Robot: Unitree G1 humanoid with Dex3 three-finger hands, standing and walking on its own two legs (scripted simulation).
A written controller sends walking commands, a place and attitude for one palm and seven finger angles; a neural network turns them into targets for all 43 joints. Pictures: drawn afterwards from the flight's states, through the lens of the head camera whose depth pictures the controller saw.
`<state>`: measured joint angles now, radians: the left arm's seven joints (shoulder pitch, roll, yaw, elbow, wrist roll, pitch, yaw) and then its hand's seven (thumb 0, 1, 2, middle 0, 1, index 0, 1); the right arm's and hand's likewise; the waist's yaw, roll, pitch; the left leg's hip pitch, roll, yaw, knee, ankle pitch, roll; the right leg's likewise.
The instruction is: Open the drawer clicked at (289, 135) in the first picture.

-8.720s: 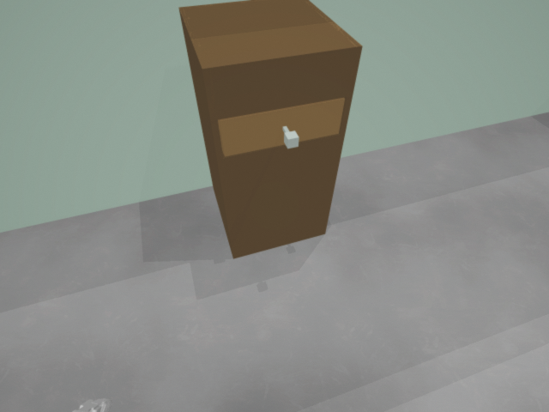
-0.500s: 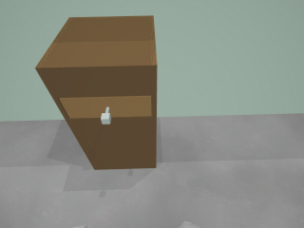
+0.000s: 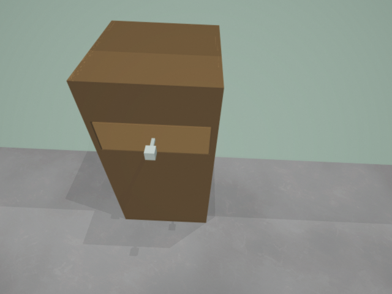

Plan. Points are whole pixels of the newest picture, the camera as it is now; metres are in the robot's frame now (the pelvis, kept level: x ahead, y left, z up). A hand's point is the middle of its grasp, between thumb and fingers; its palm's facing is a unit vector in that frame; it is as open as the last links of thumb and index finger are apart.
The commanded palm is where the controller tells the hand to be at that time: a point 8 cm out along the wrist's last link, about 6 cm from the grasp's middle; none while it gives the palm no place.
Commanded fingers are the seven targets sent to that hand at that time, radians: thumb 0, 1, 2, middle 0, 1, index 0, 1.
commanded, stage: come to a stop and stand still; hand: left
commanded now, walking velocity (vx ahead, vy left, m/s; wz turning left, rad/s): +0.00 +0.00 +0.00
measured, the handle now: (151, 148) +0.57 +0.18 -0.12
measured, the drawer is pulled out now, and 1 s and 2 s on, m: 0.00 0.00 0.00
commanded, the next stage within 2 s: look again from close up in 0.44 s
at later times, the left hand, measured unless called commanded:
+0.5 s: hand out of the picture +0.02 +0.21 -0.15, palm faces -0.01 -0.98 -0.22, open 7.4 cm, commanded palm none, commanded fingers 0.00 0.90 0.90 -0.20 -0.30 -0.20 -0.30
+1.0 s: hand out of the picture +0.01 +0.19 -0.15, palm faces +0.00 -0.98 -0.18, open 7.3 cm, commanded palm none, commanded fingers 0.00 0.90 0.90 -0.20 -0.30 -0.20 -0.30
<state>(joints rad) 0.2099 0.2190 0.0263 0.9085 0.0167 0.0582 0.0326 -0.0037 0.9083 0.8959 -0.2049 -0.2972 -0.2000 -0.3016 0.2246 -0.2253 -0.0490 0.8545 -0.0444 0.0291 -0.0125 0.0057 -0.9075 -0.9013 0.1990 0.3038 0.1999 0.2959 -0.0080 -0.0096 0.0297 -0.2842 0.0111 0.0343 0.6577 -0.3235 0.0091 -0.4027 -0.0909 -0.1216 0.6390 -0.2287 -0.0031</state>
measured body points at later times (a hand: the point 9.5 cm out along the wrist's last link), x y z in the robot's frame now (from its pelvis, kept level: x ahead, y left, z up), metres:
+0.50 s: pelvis +0.00 +0.03 +0.01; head -0.01 +0.03 +0.46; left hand +0.02 +0.26 -0.13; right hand -0.01 -0.19 -0.14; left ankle +0.01 +0.11 -0.72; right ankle +0.06 -0.10 -0.72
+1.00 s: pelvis +0.01 +0.02 +0.02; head +0.01 +0.02 +0.47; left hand +0.01 +0.24 -0.14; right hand +0.00 -0.19 -0.14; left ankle +0.01 +0.11 -0.72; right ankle +0.06 -0.10 -0.72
